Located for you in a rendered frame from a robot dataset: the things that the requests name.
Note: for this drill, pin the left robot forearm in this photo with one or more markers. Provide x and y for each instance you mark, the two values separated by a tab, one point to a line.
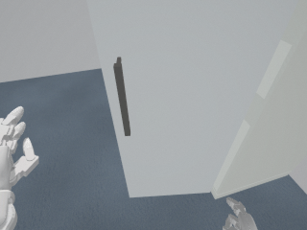
8	215

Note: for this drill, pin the fridge door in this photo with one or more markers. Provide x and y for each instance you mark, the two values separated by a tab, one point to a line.
191	69

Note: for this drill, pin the right robot hand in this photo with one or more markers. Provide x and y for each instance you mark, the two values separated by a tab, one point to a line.
244	221

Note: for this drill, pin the left robot hand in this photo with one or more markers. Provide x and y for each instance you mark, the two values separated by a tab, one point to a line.
10	133

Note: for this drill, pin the handle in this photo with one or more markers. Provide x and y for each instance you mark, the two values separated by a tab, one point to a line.
120	84

